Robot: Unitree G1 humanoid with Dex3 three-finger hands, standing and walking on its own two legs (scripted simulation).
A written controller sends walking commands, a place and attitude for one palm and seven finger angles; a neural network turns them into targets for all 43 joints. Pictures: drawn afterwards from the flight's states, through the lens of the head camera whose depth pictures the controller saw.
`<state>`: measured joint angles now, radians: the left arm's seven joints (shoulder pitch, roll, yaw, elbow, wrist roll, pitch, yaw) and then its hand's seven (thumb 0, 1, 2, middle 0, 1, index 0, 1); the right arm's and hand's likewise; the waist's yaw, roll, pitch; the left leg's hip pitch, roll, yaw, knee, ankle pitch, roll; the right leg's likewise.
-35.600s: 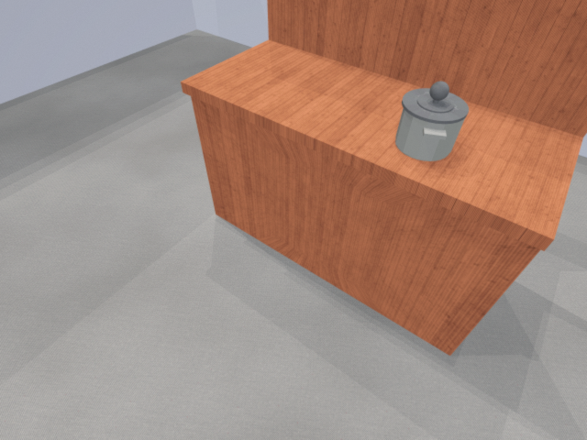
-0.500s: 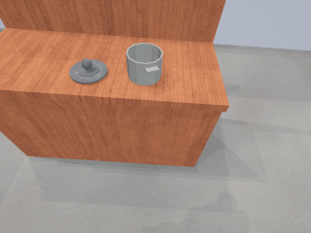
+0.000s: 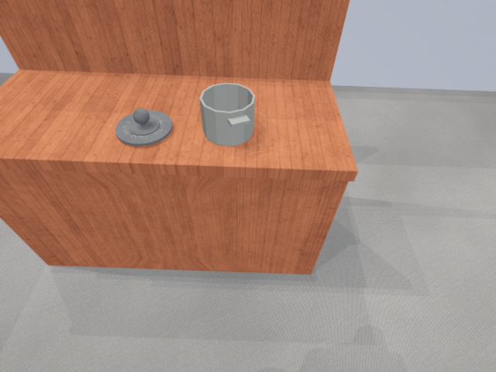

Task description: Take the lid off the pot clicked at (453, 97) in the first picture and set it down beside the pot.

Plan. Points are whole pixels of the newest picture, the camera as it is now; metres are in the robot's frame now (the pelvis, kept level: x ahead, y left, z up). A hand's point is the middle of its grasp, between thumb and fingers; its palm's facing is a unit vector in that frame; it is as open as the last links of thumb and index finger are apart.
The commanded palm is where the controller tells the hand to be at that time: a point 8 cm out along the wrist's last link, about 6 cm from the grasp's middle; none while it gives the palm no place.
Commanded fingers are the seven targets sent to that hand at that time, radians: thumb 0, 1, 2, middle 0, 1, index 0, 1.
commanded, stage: let the arm hang, fingers relaxed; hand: left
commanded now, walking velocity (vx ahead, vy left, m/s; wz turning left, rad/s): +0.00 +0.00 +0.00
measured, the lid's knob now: (141, 116) +0.77 +0.33 -0.04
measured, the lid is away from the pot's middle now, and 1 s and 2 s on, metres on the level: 0.25 0.25 0.25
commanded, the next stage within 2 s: look to check the result in 0.70 s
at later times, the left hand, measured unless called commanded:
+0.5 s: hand out of the picture -0.01 +0.15 -0.18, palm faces +0.05 -0.99 -0.15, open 7.3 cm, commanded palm none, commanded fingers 0.00 0.90 0.90 -0.20 -0.30 -0.20 -0.30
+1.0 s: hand out of the picture +0.01 +0.16 -0.18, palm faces +0.05 -0.98 -0.19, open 7.3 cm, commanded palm none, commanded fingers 0.00 0.90 0.90 -0.20 -0.30 -0.20 -0.30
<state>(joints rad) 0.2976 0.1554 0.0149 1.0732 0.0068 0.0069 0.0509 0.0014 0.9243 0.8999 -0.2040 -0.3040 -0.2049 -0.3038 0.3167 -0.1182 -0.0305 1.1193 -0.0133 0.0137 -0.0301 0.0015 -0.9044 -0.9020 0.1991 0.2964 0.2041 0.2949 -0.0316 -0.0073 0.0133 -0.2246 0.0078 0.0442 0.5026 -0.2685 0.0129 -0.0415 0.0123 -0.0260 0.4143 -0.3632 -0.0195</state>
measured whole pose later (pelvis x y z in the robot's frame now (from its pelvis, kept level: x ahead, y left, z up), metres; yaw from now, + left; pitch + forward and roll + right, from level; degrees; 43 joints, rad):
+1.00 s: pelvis +0.02 +0.00 +0.00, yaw +0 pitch +0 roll +0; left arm 0.32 0.13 0.02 1.09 0.01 -0.01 0.06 0.01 0.91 0.90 -0.20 -0.30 -0.20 -0.30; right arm 0.29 -0.12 -0.03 1.13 -0.01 0.00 -0.04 0.01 -0.92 -0.90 0.20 0.30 0.20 0.29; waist -0.02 -0.02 0.02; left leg -0.21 0.00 0.05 0.52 -0.30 0.02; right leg -0.02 0.00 -0.03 0.43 -0.39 -0.01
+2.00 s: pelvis +0.01 +0.00 +0.00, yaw +0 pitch +0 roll +1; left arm 0.32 0.12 0.02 1.10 0.01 -0.01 0.06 0.00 0.91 0.90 -0.20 -0.30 -0.20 -0.30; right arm 0.29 -0.11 -0.03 1.14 -0.01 -0.01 -0.04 0.00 -0.91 -0.90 0.20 0.30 0.20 0.29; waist -0.02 -0.02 0.03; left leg -0.21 0.00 0.05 0.50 -0.28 0.02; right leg -0.03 0.00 -0.02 0.42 -0.38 -0.01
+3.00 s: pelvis +0.01 +0.00 +0.00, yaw +0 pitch -1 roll +1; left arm 0.32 0.12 0.02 1.10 0.01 -0.01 0.05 0.00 0.91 0.90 -0.20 -0.30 -0.20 -0.30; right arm 0.29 -0.12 -0.03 1.14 -0.01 0.00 -0.04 0.00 -0.91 -0.90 0.20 0.30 0.20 0.29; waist -0.02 -0.01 0.03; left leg -0.20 0.00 0.05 0.48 -0.27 0.01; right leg -0.03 0.00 -0.02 0.41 -0.38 -0.02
